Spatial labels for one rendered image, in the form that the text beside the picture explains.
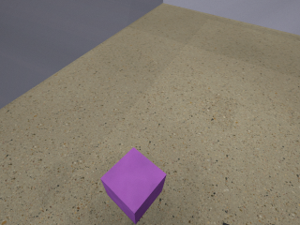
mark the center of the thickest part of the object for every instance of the carton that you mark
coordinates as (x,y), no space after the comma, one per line
(133,183)

